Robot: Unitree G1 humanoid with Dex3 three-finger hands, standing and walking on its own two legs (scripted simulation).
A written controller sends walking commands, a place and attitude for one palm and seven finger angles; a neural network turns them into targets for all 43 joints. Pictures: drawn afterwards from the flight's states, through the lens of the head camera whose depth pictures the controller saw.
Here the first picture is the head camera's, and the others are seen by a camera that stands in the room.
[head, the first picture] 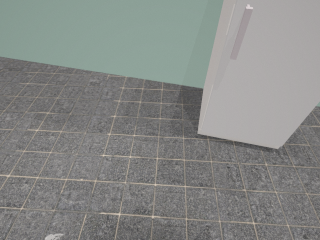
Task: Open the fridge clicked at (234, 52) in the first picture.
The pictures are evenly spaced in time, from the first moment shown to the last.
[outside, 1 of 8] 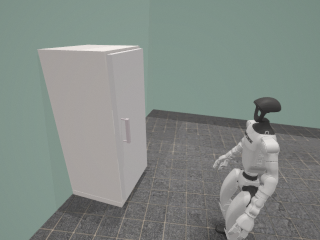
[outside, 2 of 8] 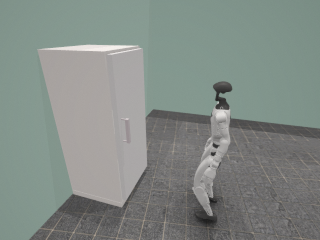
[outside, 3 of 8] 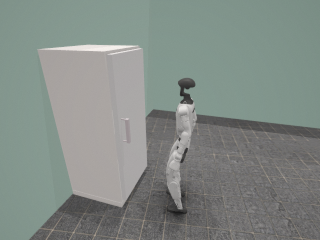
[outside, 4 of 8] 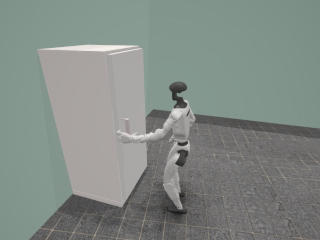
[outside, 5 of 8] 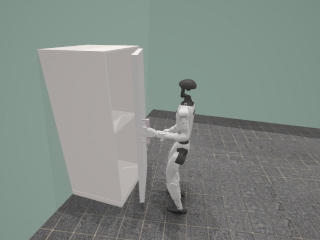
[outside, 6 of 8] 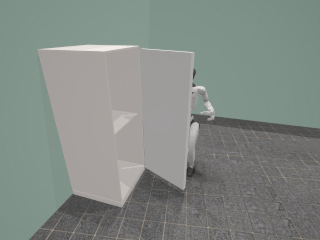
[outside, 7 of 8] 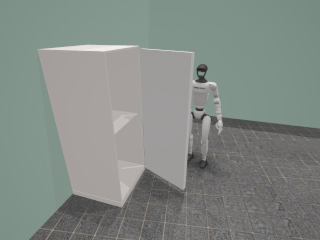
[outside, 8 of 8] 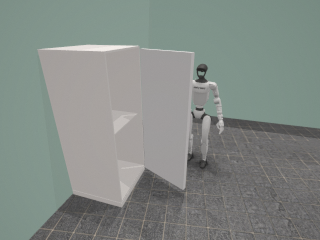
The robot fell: no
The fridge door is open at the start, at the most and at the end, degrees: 0 70 66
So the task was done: yes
